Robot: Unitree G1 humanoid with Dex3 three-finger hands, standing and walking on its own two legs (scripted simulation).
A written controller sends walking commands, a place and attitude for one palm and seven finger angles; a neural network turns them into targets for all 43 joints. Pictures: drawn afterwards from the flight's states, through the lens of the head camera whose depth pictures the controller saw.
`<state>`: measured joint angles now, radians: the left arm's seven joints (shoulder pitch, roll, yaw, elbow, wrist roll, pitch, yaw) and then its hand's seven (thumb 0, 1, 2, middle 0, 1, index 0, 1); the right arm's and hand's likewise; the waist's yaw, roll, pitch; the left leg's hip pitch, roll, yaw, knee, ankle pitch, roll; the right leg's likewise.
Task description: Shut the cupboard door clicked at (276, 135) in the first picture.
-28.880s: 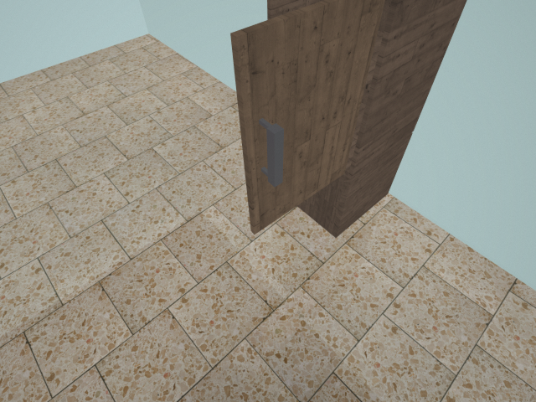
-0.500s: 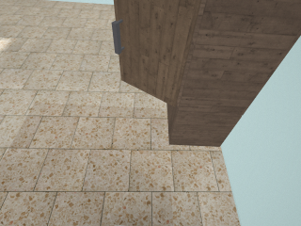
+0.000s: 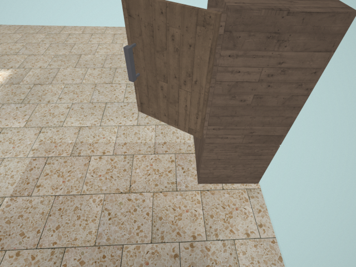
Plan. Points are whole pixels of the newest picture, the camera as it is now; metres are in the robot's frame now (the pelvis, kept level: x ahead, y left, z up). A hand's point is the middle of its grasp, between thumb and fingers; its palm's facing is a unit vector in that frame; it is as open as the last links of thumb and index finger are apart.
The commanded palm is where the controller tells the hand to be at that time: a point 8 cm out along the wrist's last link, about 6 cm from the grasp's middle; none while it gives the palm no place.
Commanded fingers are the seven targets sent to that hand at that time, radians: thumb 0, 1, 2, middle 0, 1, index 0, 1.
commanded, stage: let the arm hang, fingers relaxed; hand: left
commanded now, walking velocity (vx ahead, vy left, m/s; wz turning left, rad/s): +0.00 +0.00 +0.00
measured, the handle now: (133, 62) +0.93 +0.25 -0.02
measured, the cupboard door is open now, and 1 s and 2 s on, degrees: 58 58 58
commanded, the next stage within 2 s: look to check the result in 0.10 s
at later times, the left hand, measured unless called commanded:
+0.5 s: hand out of the picture +0.01 +0.19 -0.17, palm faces +0.02 -0.97 -0.23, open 7.4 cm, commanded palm none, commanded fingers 0.00 0.90 0.90 -0.20 -0.30 -0.20 -0.30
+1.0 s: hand out of the picture +0.03 +0.19 -0.18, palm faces +0.11 -0.97 -0.23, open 7.4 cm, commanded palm none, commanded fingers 0.00 0.90 0.90 -0.20 -0.30 -0.20 -0.30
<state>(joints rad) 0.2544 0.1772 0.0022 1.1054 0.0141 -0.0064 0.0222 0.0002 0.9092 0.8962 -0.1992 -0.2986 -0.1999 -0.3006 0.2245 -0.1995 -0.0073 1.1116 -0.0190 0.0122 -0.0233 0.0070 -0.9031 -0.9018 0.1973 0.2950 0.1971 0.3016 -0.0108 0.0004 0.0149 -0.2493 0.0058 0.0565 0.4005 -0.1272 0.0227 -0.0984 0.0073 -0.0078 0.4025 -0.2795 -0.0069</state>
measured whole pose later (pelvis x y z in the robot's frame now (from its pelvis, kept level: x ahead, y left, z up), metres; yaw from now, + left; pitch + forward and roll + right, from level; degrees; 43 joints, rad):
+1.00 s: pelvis +0.02 +0.00 -0.01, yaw +4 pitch -1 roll +0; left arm 0.25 0.18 0.04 1.06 0.02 0.02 0.03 0.00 0.91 0.90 -0.20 -0.30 -0.20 -0.30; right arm 0.23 -0.19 -0.02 1.08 -0.02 0.04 -0.02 0.01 -0.90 -0.90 0.20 0.29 0.20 0.30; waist -0.01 0.00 0.07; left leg -0.31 -0.03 -0.01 0.54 -0.21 0.02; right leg -0.10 -0.02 -0.08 0.49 -0.37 -0.01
